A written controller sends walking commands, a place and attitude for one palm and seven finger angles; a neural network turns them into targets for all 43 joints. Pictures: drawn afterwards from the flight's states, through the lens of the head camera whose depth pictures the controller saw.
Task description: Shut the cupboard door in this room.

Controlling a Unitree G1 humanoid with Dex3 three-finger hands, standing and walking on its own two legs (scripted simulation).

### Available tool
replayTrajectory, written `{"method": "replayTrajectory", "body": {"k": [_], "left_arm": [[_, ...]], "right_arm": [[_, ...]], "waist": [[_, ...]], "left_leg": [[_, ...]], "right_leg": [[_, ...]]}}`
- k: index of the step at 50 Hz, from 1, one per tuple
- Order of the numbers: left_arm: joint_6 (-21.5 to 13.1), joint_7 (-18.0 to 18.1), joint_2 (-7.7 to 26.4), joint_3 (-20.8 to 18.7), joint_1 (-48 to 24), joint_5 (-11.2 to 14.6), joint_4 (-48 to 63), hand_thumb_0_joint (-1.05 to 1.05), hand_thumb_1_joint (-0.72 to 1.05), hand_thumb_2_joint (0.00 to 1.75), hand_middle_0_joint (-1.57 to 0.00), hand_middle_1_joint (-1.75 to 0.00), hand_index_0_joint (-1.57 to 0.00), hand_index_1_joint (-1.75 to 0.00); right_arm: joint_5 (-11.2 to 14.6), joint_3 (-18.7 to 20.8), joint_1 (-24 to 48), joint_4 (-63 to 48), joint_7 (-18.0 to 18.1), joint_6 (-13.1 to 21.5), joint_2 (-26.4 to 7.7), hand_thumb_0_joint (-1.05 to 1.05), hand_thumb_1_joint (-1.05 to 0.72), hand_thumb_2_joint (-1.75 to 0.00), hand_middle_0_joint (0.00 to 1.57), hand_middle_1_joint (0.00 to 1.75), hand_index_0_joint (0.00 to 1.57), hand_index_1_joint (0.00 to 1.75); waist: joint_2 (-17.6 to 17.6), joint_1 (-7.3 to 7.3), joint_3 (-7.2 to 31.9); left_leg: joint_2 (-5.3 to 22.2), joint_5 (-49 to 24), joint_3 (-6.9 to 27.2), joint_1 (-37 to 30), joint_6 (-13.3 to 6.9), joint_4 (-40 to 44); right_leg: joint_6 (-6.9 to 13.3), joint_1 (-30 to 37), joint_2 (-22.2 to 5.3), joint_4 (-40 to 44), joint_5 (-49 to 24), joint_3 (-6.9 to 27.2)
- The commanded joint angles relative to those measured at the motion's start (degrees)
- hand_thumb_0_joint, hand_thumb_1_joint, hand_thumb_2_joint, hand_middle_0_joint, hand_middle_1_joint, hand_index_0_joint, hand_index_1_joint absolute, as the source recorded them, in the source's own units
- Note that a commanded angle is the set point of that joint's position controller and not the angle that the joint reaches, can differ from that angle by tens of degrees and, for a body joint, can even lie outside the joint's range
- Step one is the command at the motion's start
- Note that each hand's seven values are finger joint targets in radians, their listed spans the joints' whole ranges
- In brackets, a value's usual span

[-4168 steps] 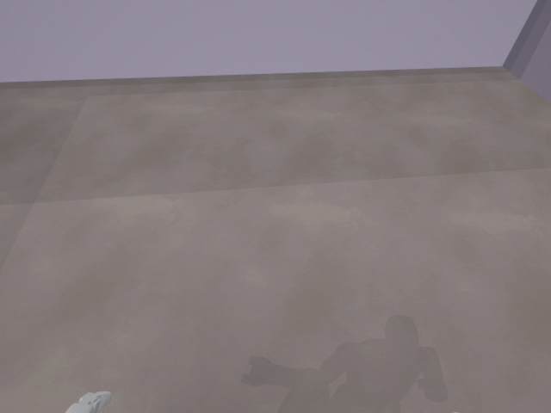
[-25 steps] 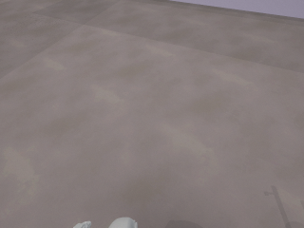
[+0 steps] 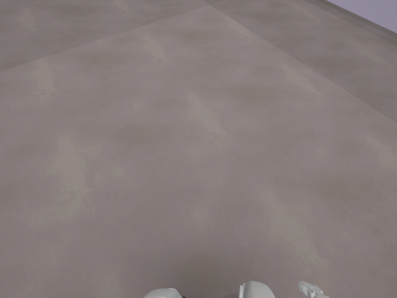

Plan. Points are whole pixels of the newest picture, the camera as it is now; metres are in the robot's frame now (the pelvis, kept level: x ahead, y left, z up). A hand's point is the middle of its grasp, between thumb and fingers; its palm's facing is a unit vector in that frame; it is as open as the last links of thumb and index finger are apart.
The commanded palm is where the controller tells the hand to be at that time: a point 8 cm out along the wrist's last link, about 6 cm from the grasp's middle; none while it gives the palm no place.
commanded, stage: turn to face it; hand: left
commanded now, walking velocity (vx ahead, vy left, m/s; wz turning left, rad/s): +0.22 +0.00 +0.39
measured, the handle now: out of the picture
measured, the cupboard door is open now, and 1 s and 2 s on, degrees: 26 26 26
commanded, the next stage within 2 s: none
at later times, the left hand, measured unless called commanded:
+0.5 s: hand (157, 238) +0.26 +0.12 -0.17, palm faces -0.08 -0.98 -0.20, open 7.3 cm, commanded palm none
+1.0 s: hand (136, 194) +0.37 +0.20 -0.16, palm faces -0.30 -0.93 -0.22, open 7.3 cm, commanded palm none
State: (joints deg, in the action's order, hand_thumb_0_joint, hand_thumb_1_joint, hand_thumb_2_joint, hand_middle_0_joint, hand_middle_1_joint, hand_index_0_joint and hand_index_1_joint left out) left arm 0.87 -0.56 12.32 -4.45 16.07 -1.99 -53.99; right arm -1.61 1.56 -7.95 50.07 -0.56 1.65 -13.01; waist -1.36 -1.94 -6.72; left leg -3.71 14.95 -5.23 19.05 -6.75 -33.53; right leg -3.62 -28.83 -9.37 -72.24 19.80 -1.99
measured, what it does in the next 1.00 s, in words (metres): walks ahead, turning right: right foot, then left foot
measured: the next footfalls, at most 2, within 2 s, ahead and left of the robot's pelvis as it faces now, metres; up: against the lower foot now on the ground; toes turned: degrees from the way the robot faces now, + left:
right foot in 0.38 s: +0.23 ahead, -0.14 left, +0.00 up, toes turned -6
left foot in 0.86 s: +0.30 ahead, +0.10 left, +0.00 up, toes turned -17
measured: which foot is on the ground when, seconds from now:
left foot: down 0.00-0.42, up 0.44-0.84, down 0.86-1.00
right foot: up 0.00-0.36, down 0.38-0.86, up 0.88-1.00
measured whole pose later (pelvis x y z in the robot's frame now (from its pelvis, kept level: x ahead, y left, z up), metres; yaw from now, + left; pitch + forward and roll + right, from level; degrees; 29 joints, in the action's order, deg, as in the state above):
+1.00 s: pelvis +0.22 +0.02 +0.01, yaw -23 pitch +1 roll -2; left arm 4.7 -1.1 16.3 -6.5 12.2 -1.6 -50.9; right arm -2.0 0.4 -7.0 48.3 1.6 -0.6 -9.8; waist -3.1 -2.2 -4.0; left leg 3.7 16.5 -5.3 14.8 -1.2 -30.7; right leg -3.2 -28.5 1.7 -65.2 27.5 1.4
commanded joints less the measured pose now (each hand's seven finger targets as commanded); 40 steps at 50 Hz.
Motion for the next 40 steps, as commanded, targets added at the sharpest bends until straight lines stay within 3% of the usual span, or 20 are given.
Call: {"method": "replayTrajectory", "body": {"k": [1,4,7,10,12,15,17,18,19,20,21,22,23,25,26,28,33,37,39,40], "left_arm": [[-0.83,0.11,4.43,-1.00,1.80,0.17,4.26,0.00,0.90,0.90,-0.20,-0.30,-0.20,-0.30],[-0.43,0.39,3.49,-0.58,-0.79,0.35,4.42,0.00,0.90,0.90,-0.20,-0.30,-0.20,-0.30],[-0.31,0.87,1.92,0.64,-2.20,0.71,3.32,0.00,0.90,0.90,-0.20,-0.30,-0.20,-0.30],[-0.30,1.01,0.96,1.41,-6.06,0.93,3.25,0.00,0.90,0.90,-0.20,-0.30,-0.20,-0.30],[-0.30,0.91,1.23,1.52,-7.86,0.93,3.75,0.00,0.90,0.90,-0.20,-0.30,-0.20,-0.30],[0.21,0.50,1.60,0.87,-9.67,0.95,4.86,0.00,0.90,0.90,-0.20,-0.30,-0.20,-0.30],[0.09,0.41,2.65,0.31,-5.38,0.81,4.43,0.00,0.90,0.90,-0.20,-0.30,-0.20,-0.30],[-0.20,0.39,3.13,-0.12,-0.73,0.70,3.48,0.00,0.90,0.90,-0.20,-0.30,-0.20,-0.30],[-0.78,0.55,5.03,-0.75,5.37,0.45,1.95,0.00,0.90,0.90,-0.20,-0.30,-0.20,-0.30],[-1.75,1.26,9.89,-1.74,10.74,-0.15,0.66,0.00,0.90,0.90,-0.20,-0.30,-0.20,-0.30],[-1.69,1.75,10.84,-1.44,10.69,1.23,0.35,0.00,0.90,0.90,-0.20,-0.30,-0.20,-0.30],[-1.01,2.62,8.42,-1.43,6.28,1.31,1.88,0.00,0.90,0.90,-0.20,-0.30,-0.20,-0.30],[-0.76,2.92,6.94,-1.25,2.18,1.09,3.41,0.00,0.90,0.90,-0.20,-0.30,-0.20,-0.30],[-0.87,2.80,6.54,-1.02,-1.65,1.23,4.40,0.00,0.90,0.90,-0.20,-0.30,-0.20,-0.30],[-1.03,2.61,6.49,-1.02,-2.62,1.11,4.71,0.00,0.90,0.90,-0.20,-0.30,-0.20,-0.30],[-1.25,2.40,6.62,-1.40,-2.65,0.83,4.75,0.00,0.90,0.90,-0.20,-0.30,-0.20,-0.30],[-0.86,1.66,8.34,-2.07,-0.01,0.45,4.29,0.00,0.90,0.90,-0.20,-0.30,-0.20,-0.30],[-0.19,1.45,9.82,-2.79,-0.69,0.10,5.21,0.00,0.90,0.90,-0.20,-0.30,-0.20,-0.30],[0.30,1.25,10.42,-2.94,-2.11,0.39,5.93,0.00,0.90,0.90,-0.20,-0.30,-0.20,-0.30],[0.54,1.27,10.06,-2.90,-3.50,0.62,6.45,0.00,0.90,0.90,-0.20,-0.30,-0.20,-0.30]], "right_arm": [[0.74,2.26,-6.10,-0.89,1.41,1.59,-8.06,0.00,-0.90,-0.90,0.20,0.30,0.20,0.30],[0.82,2.01,-8.93,1.36,1.91,1.52,-6.51,0.00,-0.90,-0.90,0.20,0.30,0.20,0.30],[0.83,1.18,-11.45,4.02,2.75,1.67,-3.73,0.00,-0.90,-0.90,0.20,0.30,0.20,0.30],[0.41,0.77,-13.91,6.16,3.14,1.64,-2.44,0.00,-0.90,-0.90,0.20,0.30,0.20,0.30],[0.11,0.88,-14.94,7.30,3.31,1.27,-2.61,0.00,-0.90,-0.90,0.20,0.30,0.20,0.30],[-0.12,1.23,-14.22,7.56,3.82,0.32,-3.64,0.00,-0.90,-0.90,0.20,0.30,0.20,0.30],[0.14,1.64,-12.86,7.39,4.05,-0.12,-4.42,0.00,-0.90,-0.90,0.20,0.30,0.20,0.30],[0.56,1.85,-11.73,6.77,4.06,-0.15,-4.88,0.00,-0.90,-0.90,0.20,0.30,0.20,0.30],[1.24,2.13,-10.37,5.87,3.92,-0.12,-5.40,0.00,-0.90,-0.90,0.20,0.30,0.20,0.30],[1.90,2.37,-10.71,4.31,3.65,0.05,-3.09,0.00,-0.90,-0.90,0.20,0.30,0.20,0.30],[1.77,2.16,-11.02,3.74,3.59,-0.55,-3.17,0.00,-0.90,-0.90,0.20,0.30,0.20,0.30],[1.58,2.12,-8.92,3.38,3.70,-1.37,-2.90,0.00,-0.90,-0.90,0.20,0.30,0.20,0.30],[1.14,1.94,-6.05,3.00,3.28,-1.75,-2.09,0.00,-0.90,-0.90,0.20,0.30,0.20,0.30],[1.06,1.80,-5.07,2.59,2.71,-2.89,-1.40,0.00,-0.90,-0.90,0.20,0.30,0.20,0.30],[0.86,1.79,-5.73,2.56,2.38,-3.49,-0.72,0.00,-0.90,-0.90,0.20,0.30,0.20,0.30],[0.61,1.86,-6.71,2.45,2.04,-3.84,-0.44,0.00,-0.90,-0.90,0.20,0.30,0.20,0.30],[0.88,2.17,-0.59,-1.16,2.11,-3.45,-1.47,0.00,-0.90,-0.90,0.20,0.30,0.20,0.30],[1.48,2.16,1.57,-3.07,2.28,-2.72,-1.98,0.00,-0.90,-0.90,0.20,0.30,0.20,0.30],[1.63,2.14,0.09,-2.97,2.55,-2.49,-2.72,0.00,-0.90,-0.90,0.20,0.30,0.20,0.30],[1.65,2.30,-1.96,-2.55,2.69,-2.17,-3.25,0.00,-0.90,-0.90,0.20,0.30,0.20,0.30]], "waist": [[6.69,1.98,7.51],[4.37,1.79,7.56],[6.92,1.65,7.61],[8.10,2.66,5.46],[9.05,3.26,3.25],[7.16,3.48,1.41],[5.24,1.37,3.27],[3.65,-0.84,6.09],[0.20,-3.36,10.10],[-11.41,-3.93,15.79],[-10.73,-2.48,16.67],[-9.11,-1.33,12.61],[-5.51,-0.83,9.60],[-0.86,1.69,9.11],[-1.34,2.65,9.00],[-1.92,3.14,11.00],[-5.66,1.07,10.88],[-8.43,0.47,10.58],[-8.69,1.52,10.09],[-8.38,2.90,10.25]], "left_leg": [[14.71,-18.16,17.10,-9.56,-0.88,18.82],[14.50,-29.05,16.05,-13.64,0.42,18.07],[13.28,-39.73,11.77,-16.06,1.61,16.01],[13.69,-47.79,8.43,-16.73,2.27,14.35],[15.38,-48.01,7.13,-17.17,1.03,13.39],[18.91,-46.75,7.22,-17.05,-1.27,10.56],[19.55,-49.36,6.12,-17.21,-0.61,4.34],[18.43,-49.48,4.94,-15.98,0.81,-1.79],[14.32,-43.07,2.56,-11.07,3.37,-12.33],[4.53,-8.44,-2.22,2.79,7.26,-30.90],[0.45,21.28,2.51,8.62,8.79,-39.88],[4.03,20.05,7.78,11.14,8.59,-40.45],[5.74,16.34,8.15,12.93,8.65,-39.41],[6.85,11.56,7.68,10.13,9.45,-36.74],[6.76,9.45,7.10,9.22,9.76,-35.36],[6.76,6.48,6.42,9.11,10.23,-31.80],[5.89,7.35,5.74,10.76,11.01,-22.18],[4.21,9.10,5.25,5.40,10.67,-10.48],[3.08,4.81,5.03,-0.94,10.35,-3.40],[3.12,0.36,5.07,-7.02,10.10,3.53]], "right_leg": [[-0.84,-5.84,0.87,4.24,-6.69,2.09],[-1.23,-7.96,2.21,7.39,-9.73,2.18],[-0.47,-5.88,3.91,13.73,-12.46,2.26],[1.34,-2.72,5.90,21.33,-13.52,1.47],[2.45,-1.16,6.52,25.89,-12.04,0.85],[3.88,1.48,7.28,30.27,-7.56,0.08],[4.76,6.96,8.35,33.98,-8.08,-0.42],[5.26,13.38,8.87,38.16,-12.23,-0.43],[7.28,22.85,6.68,42.61,-28.67,3.36],[14.76,34.85,-7.98,44.52,-57.42,23.14],[20.97,35.52,-13.95,48.37,-66.41,28.78],[21.40,31.85,-12.17,49.63,-58.08,27.71],[19.77,26.69,-9.28,50.56,-50.56,24.85],[17.29,19.85,-5.49,51.96,-42.15,19.44],[15.94,17.19,-3.86,52.82,-38.00,17.60],[14.40,17.62,-1.88,52.68,-34.21,16.38],[14.50,20.91,-1.18,50.79,-35.06,19.57],[14.07,19.60,-1.07,47.82,-37.25,22.71],[12.23,15.17,0.46,46.34,-34.64,23.58],[10.21,11.36,2.17,44.64,-31.02,23.27]]}}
